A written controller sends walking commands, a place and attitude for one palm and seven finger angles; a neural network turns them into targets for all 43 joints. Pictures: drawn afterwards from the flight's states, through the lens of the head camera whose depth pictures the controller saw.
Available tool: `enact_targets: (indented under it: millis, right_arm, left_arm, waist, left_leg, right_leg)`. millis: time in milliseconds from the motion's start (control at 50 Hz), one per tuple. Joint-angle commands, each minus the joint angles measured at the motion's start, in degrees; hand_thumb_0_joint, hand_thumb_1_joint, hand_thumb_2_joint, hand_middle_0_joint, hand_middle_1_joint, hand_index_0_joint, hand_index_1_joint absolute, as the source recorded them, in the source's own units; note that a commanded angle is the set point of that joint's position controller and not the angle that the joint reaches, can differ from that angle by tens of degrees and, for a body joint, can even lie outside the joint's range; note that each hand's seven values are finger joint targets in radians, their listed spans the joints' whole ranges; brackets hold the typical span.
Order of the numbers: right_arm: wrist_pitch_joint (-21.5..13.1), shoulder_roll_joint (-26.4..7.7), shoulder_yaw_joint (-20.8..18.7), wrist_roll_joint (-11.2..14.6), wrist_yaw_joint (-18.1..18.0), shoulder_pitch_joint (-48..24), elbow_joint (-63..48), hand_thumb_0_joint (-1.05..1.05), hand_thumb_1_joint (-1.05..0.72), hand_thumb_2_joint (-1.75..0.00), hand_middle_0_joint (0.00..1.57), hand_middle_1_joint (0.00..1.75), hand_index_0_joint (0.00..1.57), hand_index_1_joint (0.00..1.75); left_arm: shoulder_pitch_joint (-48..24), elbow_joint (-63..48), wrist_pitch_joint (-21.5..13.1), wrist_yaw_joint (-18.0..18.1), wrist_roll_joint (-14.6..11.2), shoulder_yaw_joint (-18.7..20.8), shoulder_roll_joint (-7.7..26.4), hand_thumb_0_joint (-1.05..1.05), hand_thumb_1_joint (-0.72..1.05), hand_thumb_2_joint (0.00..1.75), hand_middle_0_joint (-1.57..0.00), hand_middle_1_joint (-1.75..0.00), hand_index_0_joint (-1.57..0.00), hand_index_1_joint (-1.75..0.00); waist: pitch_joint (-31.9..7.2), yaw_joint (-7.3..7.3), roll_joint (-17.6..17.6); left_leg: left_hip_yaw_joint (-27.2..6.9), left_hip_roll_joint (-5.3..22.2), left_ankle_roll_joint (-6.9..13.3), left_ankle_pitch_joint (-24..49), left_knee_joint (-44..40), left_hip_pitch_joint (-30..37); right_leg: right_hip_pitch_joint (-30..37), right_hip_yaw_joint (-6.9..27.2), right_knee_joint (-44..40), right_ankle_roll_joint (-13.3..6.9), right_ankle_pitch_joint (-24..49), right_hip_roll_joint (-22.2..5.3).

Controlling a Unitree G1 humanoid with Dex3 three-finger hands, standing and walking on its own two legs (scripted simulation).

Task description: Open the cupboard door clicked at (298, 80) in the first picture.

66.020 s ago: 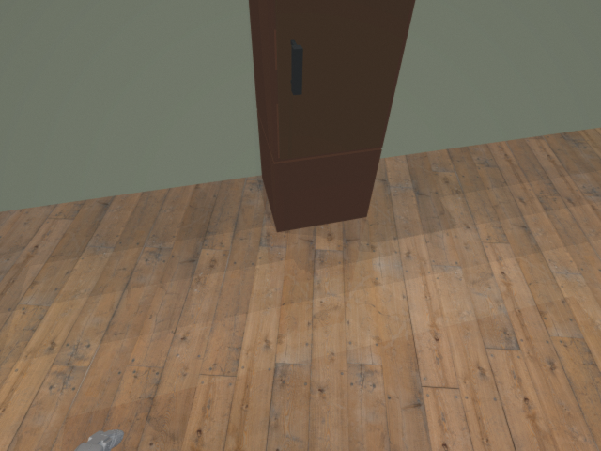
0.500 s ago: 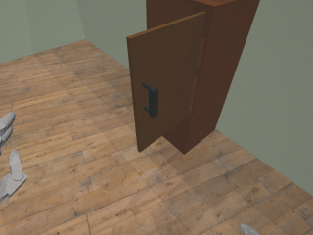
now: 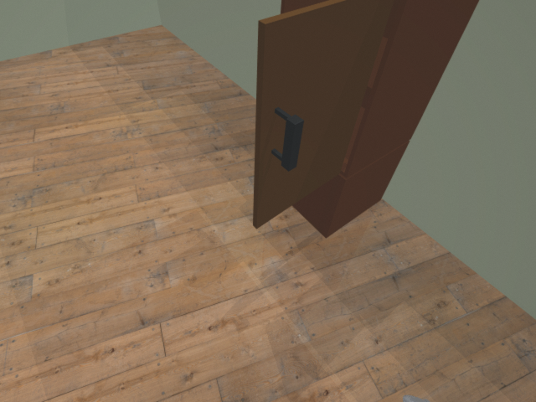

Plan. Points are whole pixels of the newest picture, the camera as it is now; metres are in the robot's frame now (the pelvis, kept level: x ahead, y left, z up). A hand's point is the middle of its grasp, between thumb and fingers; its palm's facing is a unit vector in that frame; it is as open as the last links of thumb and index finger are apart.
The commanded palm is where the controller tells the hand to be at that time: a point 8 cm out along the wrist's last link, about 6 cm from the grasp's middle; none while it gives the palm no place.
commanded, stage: let the arm hang, fingers relaxed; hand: left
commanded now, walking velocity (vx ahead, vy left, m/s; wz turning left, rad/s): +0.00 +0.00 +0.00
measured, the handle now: (284, 139) +0.64 -0.01 +0.01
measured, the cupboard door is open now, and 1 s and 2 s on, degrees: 93 93 93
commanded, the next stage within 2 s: look to check the result in 0.80 s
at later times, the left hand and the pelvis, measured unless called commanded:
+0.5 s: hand out of the picture -0.04 +0.21 -0.16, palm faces +0.02 -0.97 -0.22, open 7.4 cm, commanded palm none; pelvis -0.01 +0.03 +0.01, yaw +0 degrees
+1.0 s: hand out of the picture -0.01 +0.18 -0.17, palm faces +0.03 -0.98 -0.18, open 7.4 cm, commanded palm none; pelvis +0.01 +0.02 +0.01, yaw +0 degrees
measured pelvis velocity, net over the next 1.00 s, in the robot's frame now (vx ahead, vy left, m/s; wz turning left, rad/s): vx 0.01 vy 0.02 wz -0.01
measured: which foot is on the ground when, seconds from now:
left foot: down 0.00-1.00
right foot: down 0.00-1.00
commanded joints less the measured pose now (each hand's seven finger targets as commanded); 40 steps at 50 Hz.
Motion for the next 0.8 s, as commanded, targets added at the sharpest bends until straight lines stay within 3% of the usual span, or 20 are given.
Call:
enact_targets:
  millis: [0,40,140,240,300,520,780]
  right_arm:
    - [-0.37,-5.15,-1.16,-0.07,-0.73,-0.07,-0.1,0.0,-0.9,-0.9,0.2,0.3,0.2,0.3]
    - [0.05,-4.32,-1.52,-0.21,-0.97,1.56,1.43,0.0,-0.9,-0.9,0.2,0.3,0.2,0.3]
    - [0.45,-4.2,-2.13,-0.04,-1.29,6.19,5.34,0.0,-0.9,-0.9,0.2,0.3,0.2,0.3]
    - [0.35,-3.5,-2.32,0.03,-1.46,9.37,8.21,0.0,-0.9,-0.9,0.2,0.3,0.2,0.3]
    - [0.12,-2.59,-2.25,0.0,-1.49,10.8,9.51,0.0,-0.9,-0.9,0.2,0.3,0.2,0.3]
    - [-0.38,0.29,-1.97,-0.01,-1.59,12.44,11.79,0.0,-0.9,-0.9,0.2,0.3,0.2,0.3]
    - [-0.66,2.02,-1.73,0.18,-1.64,12.6,12.36,0.0,-0.9,-0.9,0.2,0.3,0.2,0.3]
  left_arm:
    - [0.63,2.03,-2.71,0.76,-0.32,2.48,9.58,0.0,0.9,0.9,-0.2,-0.3,-0.2,-0.3]
    - [1.83,5.13,-2.64,0.84,-0.32,2.97,8.47,0.0,0.9,0.9,-0.2,-0.3,-0.2,-0.3]
    - [2.56,11.14,-2.68,0.68,-0.41,2.53,7.59,0.0,0.9,0.9,-0.2,-0.3,-0.2,-0.3]
    - [4.52,14.79,-2.57,0.91,-0.34,2.34,6.41,0.0,0.9,0.9,-0.2,-0.3,-0.2,-0.3]
    - [5.79,16.09,-2.72,1.11,-0.37,2.37,5.8,0.0,0.9,0.9,-0.2,-0.3,-0.2,-0.3]
    - [7.37,17.58,-2.84,1.68,-0.28,2.33,3.37,0.0,0.9,0.9,-0.2,-0.3,-0.2,-0.3]
    - [6.05,17.62,-3.49,1.88,-0.45,2.34,2.5,0.0,0.9,0.9,-0.2,-0.3,-0.2,-0.3]
  waist:
    - [-3.88,0.41,11.75]
    - [-2.88,0.42,14.31]
    - [-0.16,-0.05,5.71]
    - [2.25,0.1,1.88]
    - [1.42,0.22,0.81]
    - [2.75,0.57,4.04]
    - [2.95,-0.08,2.76]
  left_leg:
    - [-5.68,4.2,1.37,-0.44,-9.16,1.66]
    - [-6.04,4.04,1.34,-6.12,-10.31,0.59]
    - [-6.71,4.56,1.72,-10.24,-11.76,0.85]
    - [-7.86,5.16,2.32,-12.66,-13.82,-0.18]
    - [-7.76,5.03,2.43,-11.26,-14.07,0.13]
    - [-8.25,5.18,2.41,-10.89,-16.14,-1.22]
    - [-5.39,3.99,1.76,-3.27,-13.06,1.75]
  right_leg:
    - [2.76,7.98,-10.87,-1.13,1.09,-5.11]
    - [2.73,7.56,-12.48,-1.62,-1.71,-5.0]
    - [-0.06,6.89,-14.89,-1.69,-6.45,-4.74]
    - [-1.58,6.47,-14.4,-1.38,-8.1,-4.23]
    - [-1.03,6.29,-13.68,-1.34,-7.15,-4.31]
    - [-0.7,5.74,-11.35,-0.77,-2.79,-4.05]
    - [-1.04,6.29,-13.5,-0.94,-0.97,-5.38]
